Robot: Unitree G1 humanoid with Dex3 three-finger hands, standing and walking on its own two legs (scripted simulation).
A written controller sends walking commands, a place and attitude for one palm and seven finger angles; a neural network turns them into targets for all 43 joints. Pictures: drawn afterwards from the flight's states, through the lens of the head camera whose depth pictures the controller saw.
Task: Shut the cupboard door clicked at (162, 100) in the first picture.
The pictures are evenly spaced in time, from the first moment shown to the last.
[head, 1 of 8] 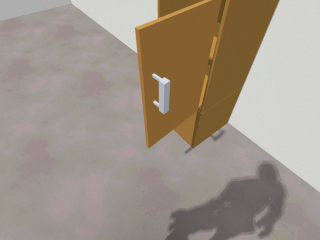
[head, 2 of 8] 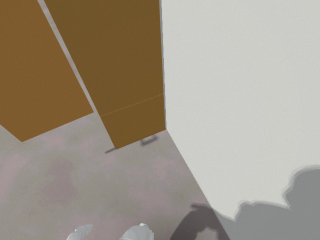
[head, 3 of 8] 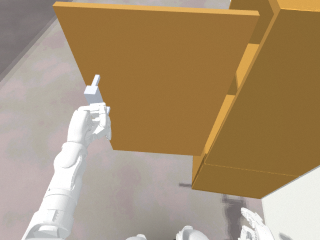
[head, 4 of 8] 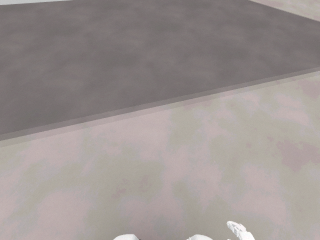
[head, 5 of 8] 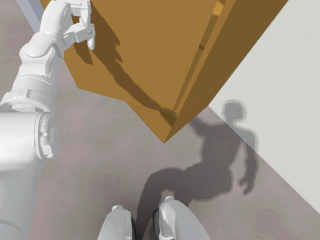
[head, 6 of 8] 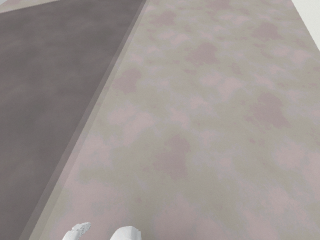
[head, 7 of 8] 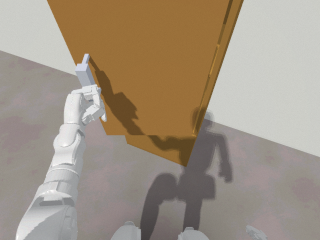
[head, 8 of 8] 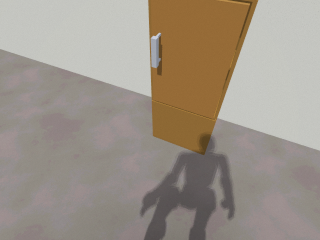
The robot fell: no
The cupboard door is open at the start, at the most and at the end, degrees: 95 95 0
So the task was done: yes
